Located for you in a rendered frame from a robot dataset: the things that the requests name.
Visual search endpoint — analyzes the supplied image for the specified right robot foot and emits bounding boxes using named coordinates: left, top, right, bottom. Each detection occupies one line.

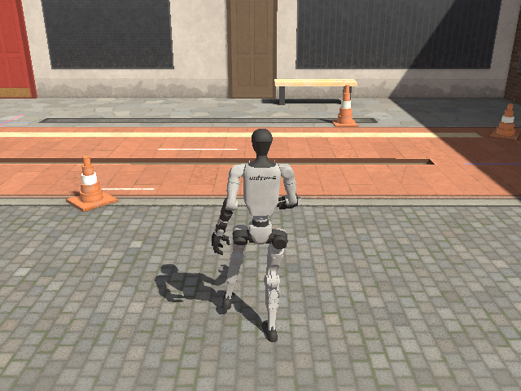
left=262, top=320, right=278, bottom=342

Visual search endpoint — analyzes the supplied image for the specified left robot foot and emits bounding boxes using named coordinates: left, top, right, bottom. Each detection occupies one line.
left=222, top=292, right=234, bottom=310

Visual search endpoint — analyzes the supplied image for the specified left robot upper arm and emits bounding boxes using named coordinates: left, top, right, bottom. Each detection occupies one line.
left=225, top=164, right=245, bottom=211

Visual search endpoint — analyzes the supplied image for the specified right robot hand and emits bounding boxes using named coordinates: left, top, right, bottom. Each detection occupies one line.
left=277, top=196, right=292, bottom=209

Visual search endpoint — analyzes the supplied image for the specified right robot upper arm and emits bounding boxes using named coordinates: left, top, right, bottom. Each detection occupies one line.
left=278, top=164, right=297, bottom=205

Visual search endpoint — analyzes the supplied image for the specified right robot forearm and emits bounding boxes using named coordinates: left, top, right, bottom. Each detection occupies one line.
left=287, top=194, right=298, bottom=208

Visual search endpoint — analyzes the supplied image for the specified robot foot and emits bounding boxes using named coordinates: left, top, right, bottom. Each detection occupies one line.
left=222, top=292, right=234, bottom=310
left=262, top=320, right=278, bottom=342

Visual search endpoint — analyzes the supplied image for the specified left robot hand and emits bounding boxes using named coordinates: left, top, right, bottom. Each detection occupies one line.
left=212, top=232, right=230, bottom=255

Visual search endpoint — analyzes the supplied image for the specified left robot forearm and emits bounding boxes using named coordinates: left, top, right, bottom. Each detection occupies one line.
left=214, top=198, right=233, bottom=236

